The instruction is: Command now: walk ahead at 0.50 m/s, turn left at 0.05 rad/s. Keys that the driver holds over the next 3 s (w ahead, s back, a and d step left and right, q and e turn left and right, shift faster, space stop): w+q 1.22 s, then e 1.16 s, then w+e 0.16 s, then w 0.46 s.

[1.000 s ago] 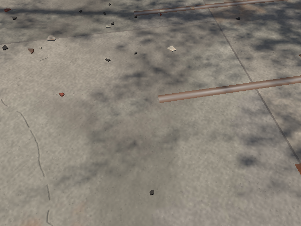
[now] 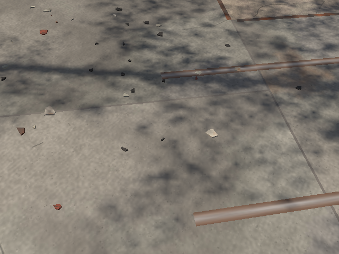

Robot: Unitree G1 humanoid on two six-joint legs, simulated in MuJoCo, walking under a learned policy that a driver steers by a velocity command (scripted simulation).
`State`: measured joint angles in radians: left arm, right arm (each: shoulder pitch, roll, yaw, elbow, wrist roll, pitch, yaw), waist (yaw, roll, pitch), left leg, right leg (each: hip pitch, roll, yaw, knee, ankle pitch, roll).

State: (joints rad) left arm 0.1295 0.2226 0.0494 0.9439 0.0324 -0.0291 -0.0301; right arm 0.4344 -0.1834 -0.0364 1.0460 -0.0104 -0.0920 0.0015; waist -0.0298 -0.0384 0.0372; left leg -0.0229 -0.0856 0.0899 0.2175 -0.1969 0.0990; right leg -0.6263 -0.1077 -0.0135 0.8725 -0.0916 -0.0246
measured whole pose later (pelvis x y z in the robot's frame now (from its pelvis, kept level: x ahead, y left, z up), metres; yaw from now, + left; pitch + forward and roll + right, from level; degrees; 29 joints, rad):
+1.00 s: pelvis +0.49 +0.09 -0.01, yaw +31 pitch +0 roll +0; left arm 0.15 0.25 0.06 0.80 0.05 -0.04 -0.01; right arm 0.31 -0.26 -0.08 0.90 0.00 -0.04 0.00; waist -0.02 -0.03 0.06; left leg -0.17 -0.15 0.00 0.35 -0.18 0.15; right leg -0.59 -0.13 0.02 1.08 -0.27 0.04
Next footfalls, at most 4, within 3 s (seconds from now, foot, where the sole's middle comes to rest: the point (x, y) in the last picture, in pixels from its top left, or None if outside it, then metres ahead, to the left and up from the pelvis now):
0.22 right None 0.30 -0.11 -0.78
0.76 left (131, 253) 0.50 0.14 -0.78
1.32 right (122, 173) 0.87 0.20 -0.78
1.82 left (87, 199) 0.74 0.34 -0.78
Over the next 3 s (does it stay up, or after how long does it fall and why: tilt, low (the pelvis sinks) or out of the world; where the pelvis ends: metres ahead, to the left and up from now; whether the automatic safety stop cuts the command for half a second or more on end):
stays up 0.89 0.24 0.00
